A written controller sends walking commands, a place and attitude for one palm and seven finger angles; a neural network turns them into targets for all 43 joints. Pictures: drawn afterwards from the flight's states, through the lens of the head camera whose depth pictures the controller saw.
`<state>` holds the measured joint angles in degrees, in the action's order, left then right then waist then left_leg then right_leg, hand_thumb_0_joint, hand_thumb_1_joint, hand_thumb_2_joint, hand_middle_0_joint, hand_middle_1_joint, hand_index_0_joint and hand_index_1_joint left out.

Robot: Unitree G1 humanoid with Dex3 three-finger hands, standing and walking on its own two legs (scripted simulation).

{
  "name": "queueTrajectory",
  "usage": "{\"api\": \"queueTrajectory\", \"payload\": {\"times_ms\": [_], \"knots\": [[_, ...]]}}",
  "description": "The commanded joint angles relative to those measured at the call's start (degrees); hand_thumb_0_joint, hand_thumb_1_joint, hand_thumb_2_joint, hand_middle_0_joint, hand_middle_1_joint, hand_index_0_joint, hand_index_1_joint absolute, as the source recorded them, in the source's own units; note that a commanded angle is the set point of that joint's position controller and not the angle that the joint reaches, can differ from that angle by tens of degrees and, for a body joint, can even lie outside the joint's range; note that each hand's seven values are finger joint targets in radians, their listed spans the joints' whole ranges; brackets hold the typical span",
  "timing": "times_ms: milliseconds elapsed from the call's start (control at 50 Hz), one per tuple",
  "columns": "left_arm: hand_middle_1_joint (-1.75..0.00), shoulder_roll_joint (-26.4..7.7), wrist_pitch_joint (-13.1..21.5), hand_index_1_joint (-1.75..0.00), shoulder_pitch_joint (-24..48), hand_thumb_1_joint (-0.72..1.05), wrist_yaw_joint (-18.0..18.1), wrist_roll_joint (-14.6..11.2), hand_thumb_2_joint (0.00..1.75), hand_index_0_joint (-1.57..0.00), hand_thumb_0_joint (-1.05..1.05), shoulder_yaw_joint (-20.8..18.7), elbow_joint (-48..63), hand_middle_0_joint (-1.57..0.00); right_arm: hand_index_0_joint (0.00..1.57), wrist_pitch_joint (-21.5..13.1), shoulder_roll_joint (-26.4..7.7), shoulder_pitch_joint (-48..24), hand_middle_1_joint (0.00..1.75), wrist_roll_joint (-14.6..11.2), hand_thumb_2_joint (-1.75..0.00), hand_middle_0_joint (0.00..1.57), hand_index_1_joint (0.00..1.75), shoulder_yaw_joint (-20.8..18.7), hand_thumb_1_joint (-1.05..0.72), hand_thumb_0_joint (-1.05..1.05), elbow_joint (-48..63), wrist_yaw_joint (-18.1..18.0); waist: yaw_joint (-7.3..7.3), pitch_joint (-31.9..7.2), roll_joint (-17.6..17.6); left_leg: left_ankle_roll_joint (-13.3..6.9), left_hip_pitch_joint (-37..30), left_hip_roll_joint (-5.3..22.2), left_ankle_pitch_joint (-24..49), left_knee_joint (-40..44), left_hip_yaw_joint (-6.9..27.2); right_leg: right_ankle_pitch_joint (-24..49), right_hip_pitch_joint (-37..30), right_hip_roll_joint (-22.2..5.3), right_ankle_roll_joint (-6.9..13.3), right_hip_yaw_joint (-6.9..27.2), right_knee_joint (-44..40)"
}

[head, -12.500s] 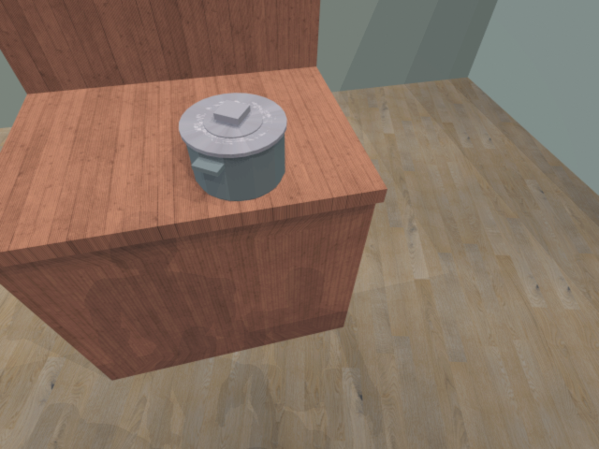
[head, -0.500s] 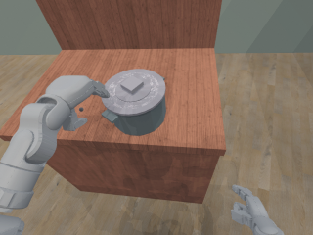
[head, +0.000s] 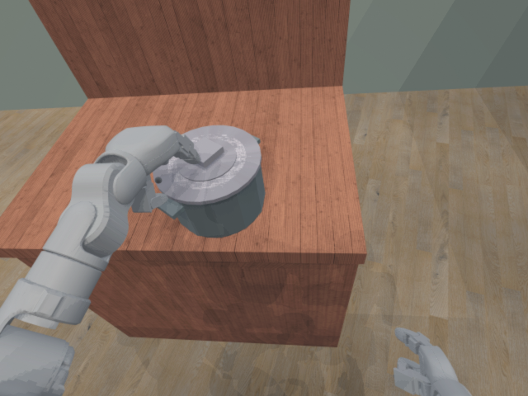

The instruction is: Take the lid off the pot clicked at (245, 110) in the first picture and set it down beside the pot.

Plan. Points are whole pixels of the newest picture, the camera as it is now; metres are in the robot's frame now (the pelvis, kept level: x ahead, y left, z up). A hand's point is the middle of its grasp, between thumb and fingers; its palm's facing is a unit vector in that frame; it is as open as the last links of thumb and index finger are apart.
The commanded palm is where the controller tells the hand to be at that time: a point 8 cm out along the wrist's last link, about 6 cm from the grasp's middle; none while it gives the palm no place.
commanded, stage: move the open hand above the knob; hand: left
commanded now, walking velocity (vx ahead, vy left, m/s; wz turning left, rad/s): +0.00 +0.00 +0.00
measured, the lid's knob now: (204, 152) +0.49 +0.15 +0.09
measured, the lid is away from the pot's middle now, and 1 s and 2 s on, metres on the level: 0.00 0.00 0.00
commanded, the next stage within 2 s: lower the open fingers around the knob in 1.64 s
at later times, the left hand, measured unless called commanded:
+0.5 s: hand (183, 144) +0.44 +0.16 +0.16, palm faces -0.24 -0.05 -0.97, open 9.9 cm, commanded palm +0.43 +0.16 +0.23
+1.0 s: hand (196, 126) +0.48 +0.14 +0.16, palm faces -0.24 -0.07 -0.97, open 9.9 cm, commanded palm +0.45 +0.15 +0.23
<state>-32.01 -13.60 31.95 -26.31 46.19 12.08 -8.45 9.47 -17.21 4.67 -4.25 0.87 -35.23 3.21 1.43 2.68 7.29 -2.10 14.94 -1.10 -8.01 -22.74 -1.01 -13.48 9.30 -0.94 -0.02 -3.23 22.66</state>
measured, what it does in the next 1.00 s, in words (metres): stands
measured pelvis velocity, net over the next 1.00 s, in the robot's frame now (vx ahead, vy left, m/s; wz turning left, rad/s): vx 0.03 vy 0.00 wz -0.02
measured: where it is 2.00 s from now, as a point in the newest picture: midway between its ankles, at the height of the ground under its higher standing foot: outside the picture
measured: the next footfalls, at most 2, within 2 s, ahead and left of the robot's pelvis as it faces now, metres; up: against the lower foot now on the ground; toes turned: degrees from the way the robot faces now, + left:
none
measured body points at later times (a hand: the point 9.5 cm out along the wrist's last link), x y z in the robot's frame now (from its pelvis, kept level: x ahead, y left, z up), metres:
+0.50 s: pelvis +0.01 -0.01 +0.00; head +0.04 -0.05 +0.45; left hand +0.45 +0.16 +0.21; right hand +0.17 -0.25 -0.13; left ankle +0.04 +0.10 -0.74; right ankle -0.02 -0.12 -0.74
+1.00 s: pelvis +0.03 +0.00 +0.00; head +0.06 -0.04 +0.45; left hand +0.49 +0.14 +0.22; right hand +0.14 -0.26 -0.14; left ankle +0.04 +0.10 -0.74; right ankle -0.02 -0.12 -0.74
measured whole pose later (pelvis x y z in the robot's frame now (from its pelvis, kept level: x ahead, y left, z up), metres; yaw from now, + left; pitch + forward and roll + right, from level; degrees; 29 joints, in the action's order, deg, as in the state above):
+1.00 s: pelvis +0.03 +0.00 +0.00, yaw -1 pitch +4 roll +0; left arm -27.9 -13.9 50.9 -22.9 48.1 13.9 -31.1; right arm 9.9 -17.7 10.9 -4.6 -0.6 -37.5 3.0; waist -2.1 -0.2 5.4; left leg -2.2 17.5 -1.0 -10.5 -23.6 -2.3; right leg -15.3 12.1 -1.0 -0.1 -1.8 23.2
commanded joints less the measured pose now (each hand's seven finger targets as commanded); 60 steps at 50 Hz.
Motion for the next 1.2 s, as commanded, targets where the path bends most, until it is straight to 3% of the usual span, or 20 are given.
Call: {"api": "queueTrajectory", "payload": {"times_ms": [0, 80, 140, 180, 220, 280, 340, 400, 480, 520, 580, 640, 680, 740, 780, 880, 980, 1080, 1120, 1180], "knots": [[-0.08, -21.00, 1.51, -0.08, 36.01, -0.27, 4.35, 2.12, 1.42, -0.85, 0.00, -14.14, 11.45, -0.85, 0.20, -3.81, -5.06, -6.58, 0.30, 0.35, -0.90, 0.20, 0.30, -1.75, -0.90, 0.00, 8.36, -0.89, -0.09, -24.99, -3.70, -1.65, -15.85, -1.92, 12.80, 0.32, 2.43, 14.34, -2.19, 3.39, 2.23, 1.30, -1.87], [-0.08, -10.17, -0.02, -0.08, 20.51, -0.27, 3.97, -0.46, 1.42, -0.85, 0.00, -9.06, -3.75, -0.85, 0.20, -2.99, -5.75, -4.88, 0.30, -0.50, -0.90, 0.20, 0.30, -2.13, -0.90, 0.00, 7.49, 0.23, 0.26, -17.85, -8.22, -1.27, -11.56, -2.05, 9.87, 0.93, 1.30, 12.95, 0.87, 3.48, 2.13, 0.21, -2.72], [-0.08, -6.79, -1.06, -0.08, 21.65, -0.27, 3.45, 0.29, 1.42, -0.85, 0.00, -4.25, -2.03, -0.85, 0.20, -2.21, -5.81, -5.83, 0.30, -1.07, -0.90, 0.20, 0.30, -1.97, -0.90, 0.00, 8.46, 0.86, -0.43, -17.02, -8.45, -0.89, -9.55, -2.18, 8.14, 0.85, 0.23, 13.04, 0.38, 2.97, 1.58, 0.29, -2.03], [-0.08, -6.73, -1.70, -0.08, 32.00, -0.27, 3.28, 1.79, 1.42, -0.85, 0.00, -2.24, 4.99, -0.85, 0.20, -1.74, -5.91, -7.15, 0.30, -0.82, -0.90, 0.20, 0.30, -2.36, -0.90, 0.00, 8.70, 0.74, -1.73, -20.50, -6.10, -1.43, -12.92, -2.37, 8.84, 0.06, 0.91, 13.26, 0.97, 3.25, 1.85, 0.49, -2.36], [-0.08, -14.85, -1.27, -0.08, 42.36, -0.27, 3.93, 3.45, 1.42, -0.85, 0.00, -7.30, 9.70, -0.85, 0.20, -2.60, -6.04, -6.70, 0.30, -0.30, -0.90, 0.20, 0.30, -2.45, -0.90, 0.00, 8.73, 0.24, -1.43, -25.65, -4.43, -1.81, -15.71, -2.53, 11.62, -0.61, 1.89, 15.53, -0.99, 3.47, 2.09, 1.32, -2.00], [-0.08, -19.40, -0.03, -0.08, 44.36, -0.27, 4.73, 2.58, 1.42, -0.85, 0.00, -11.56, 5.23, -0.85, 0.20, -3.50, -6.38, -4.89, 0.30, 0.15, -0.90, 0.20, 0.30, -2.28, -0.90, 0.00, 7.29, -0.64, -1.07, -27.67, -5.58, -1.95, -16.35, -2.51, 13.40, -0.72, 2.60, 17.21, -2.10, 3.57, 2.26, 1.57, -1.68], [-0.08, -11.21, -1.11, -0.08, 34.82, -0.27, 4.83, 1.10, 1.42, -0.85, 0.00, -6.79, -14.35, -0.85, 0.20, -2.18, -5.97, -1.59, 0.30, -0.95, -0.90, 0.20, 0.30, -1.90, -0.90, 0.00, 4.64, -0.96, -1.96, -16.46, -11.58, -1.51, -8.74, -2.02, 6.85, 0.96, 0.62, 12.62, 1.78, 3.05, 1.34, 0.65, -2.45], [-0.08, -4.57, -1.62, -0.08, 34.44, -0.27, 4.43, 1.20, 1.42, -0.85, 0.00, -1.55, -10.49, -0.85, 0.20, -2.01, -5.99, -2.98, 0.30, -1.01, -0.90, 0.20, 0.30, -2.21, -0.90, 0.00, 6.26, 0.17, -1.59, -20.83, -6.87, -1.33, -11.01, -2.51, 9.16, 0.35, 0.30, 14.05, 1.11, 2.84, 1.85, 0.54, -1.39], [-0.08, -9.08, -1.31, -0.08, 46.12, -0.27, 3.94, 3.29, 1.42, -0.85, 0.00, -3.27, -0.26, -0.85, 0.20, -2.17, -6.28, -3.68, 0.30, -0.25, -0.90, 0.20, 0.30, -2.89, -0.90, 0.00, 7.31, 0.40, -2.56, -29.50, -6.88, -2.19, -16.06, -2.76, 16.73, -2.60, 1.50, 23.00, -1.92, 3.13, 1.98, 1.42, -0.67], [-0.08, -14.02, -1.34, -0.08, 46.62, -0.27, 3.95, 3.51, 1.42, -0.85, 0.00, -7.53, -9.00, -0.85, 0.20, -2.05, -6.69, -1.88, 0.30, -0.35, -0.90, 0.20, 0.30, -2.55, -0.90, 0.00, 5.85, -0.40, -2.86, -25.27, -11.33, -2.32, -12.30, -2.77, 13.92, -2.00, 1.01, 22.46, -1.64, 3.20, 1.49, 1.64, -1.02], [-0.08, -14.17, -1.35, -0.08, 44.98, -0.27, 4.20, 2.23, 1.42, -0.85, 0.00, -7.95, -20.43, -0.85, 0.20, -1.58, -7.46, 0.48, 0.30, -0.79, -0.90, 0.20, 0.30, -2.33, -0.90, 0.00, 3.65, -1.33, -2.99, -19.01, -13.08, -2.15, -8.42, -2.52, 8.87, -0.15, 0.15, 17.95, 0.83, 2.79, 1.26, 1.25, -2.16], [-0.08, -7.74, -0.09, -0.08, 50.81, -0.27, 4.68, 2.75, 1.42, -0.85, 0.00, -2.13, -11.69, -0.85, 0.20, -2.08, -6.22, -0.21, 0.30, -0.49, -0.90, 0.20, 0.30, -2.67, -0.90, 0.00, 5.28, -0.69, -3.08, -26.08, -5.26, -2.13, -13.42, -2.53, 13.85, -1.44, 0.63, 20.23, 0.18, 2.68, 1.92, 1.45, -0.36], [-0.08, -6.00, -0.13, -0.08, 51.06, -0.27, 4.85, 3.58, 1.42, -0.85, 0.00, -1.01, -10.73, -0.85, 0.20, -2.32, -6.25, 0.37, 0.30, -0.22, -0.90, 0.20, 0.30, -3.15, -0.90, 0.00, 5.34, -0.27, -3.60, -28.78, -3.92, -2.09, -16.46, -2.29, 17.47, -2.48, 1.57, 21.47, 0.94, 3.18, 2.31, 1.26, -0.37], [-0.08, -10.63, -0.29, -0.08, 44.01, -0.27, 5.07, 2.93, 1.42, -0.85, 0.00, -5.90, -21.09, -0.85, 0.20, -1.82, -7.11, 2.27, 0.30, -0.73, -0.90, 0.20, 0.30, -2.86, -0.90, 0.00, 4.46, -0.60, -3.19, -24.27, -11.49, -2.19, -10.51, -2.22, 13.52, -1.86, 0.63, 21.44, -0.47, 3.12, 1.56, 1.21, -0.48], [-0.08, -13.29, -0.08, -0.08, 45.64, -0.27, 5.13, 3.05, 1.42, -0.85, 0.00, -7.87, -20.67, -0.85, 0.20, -1.73, -7.58, 2.00, 0.30, -0.53, -0.90, 0.20, 0.30, -2.78, -0.90, 0.00, 4.54, -0.83, -2.53, -25.90, -11.54, -2.20, -9.83, -2.51, 13.97, -1.63, 0.40, 23.35, -2.20, 2.77, 1.57, 1.53, -0.20], [-0.08, -9.40, 0.14, -0.08, 52.07, -0.27, 5.25, 3.85, 1.42, -0.85, 0.00, -3.99, -7.89, -0.85, 0.20, -2.24, -6.76, 1.10, 0.30, -0.06, -0.90, 0.20, 0.30, -3.62, -0.90, 0.00, 6.04, -0.15, -3.29, -30.87, -4.42, -2.58, -17.38, -1.88, 22.27, -3.16, 1.76, 25.54, 0.08, 3.03, 2.13, 1.68, -0.08], [-0.08, -8.30, -1.03, -0.08, 41.41, -0.27, 5.38, 2.63, 1.42, -0.85, 0.00, -4.70, -16.96, -0.85, 0.20, -1.67, -7.29, 1.98, 0.30, -0.76, -0.90, 0.20, 0.30, -3.24, -0.90, 0.00, 5.10, 0.20, -2.84, -23.95, -9.32, -1.96, -12.57, -1.73, 18.08, -1.94, 1.26, 22.17, 1.45, 3.51, 1.92, 0.52, -0.21], [-0.08, -9.15, -1.74, -0.08, 50.05, -0.27, 6.24, 3.87, 1.42, -0.85, 0.00, -4.14, -3.34, -0.85, 0.20, -1.84, -6.69, -0.15, 0.30, -0.29, -0.90, 0.20, 0.30, -3.57, -0.90, 0.00, 6.55, 0.63, -2.87, -30.50, -4.18, -1.95, -17.96, -1.44, 22.32, -3.04, 2.39, 22.99, 0.95, 3.43, 2.23, 1.06, 0.23], [-0.08, -10.57, -2.16, -0.08, 48.59, -0.27, 6.53, 3.92, 1.42, -0.85, 0.00, -5.59, -6.83, -0.85, 0.20, -1.93, -6.62, 0.38, 0.30, -0.24, -0.90, 0.20, 0.30, -3.29, -0.90, 0.00, 5.86, 0.48, -2.97, -29.15, -7.45, -2.04, -16.73, -1.53, 21.73, -3.24, 2.30, 23.72, 0.79, 3.72, 2.04, 1.04, 0.20], [-0.08, -7.69, -3.25, -0.08, 43.62, -0.27, 6.24, 2.98, 1.42, -0.85, 0.00, -4.02, -13.04, -0.85, 0.20, -1.68, -6.50, -0.01, 0.30, -0.58, -0.90, 0.20, 0.30, -2.91, -0.90, 0.00, 5.33, 0.27, -2.88, -25.14, -9.43, -1.76, -13.60, -1.81, 17.95, -2.25, 1.66, 21.33, 2.02, 3.64, 2.02, 0.46, -0.04]]}}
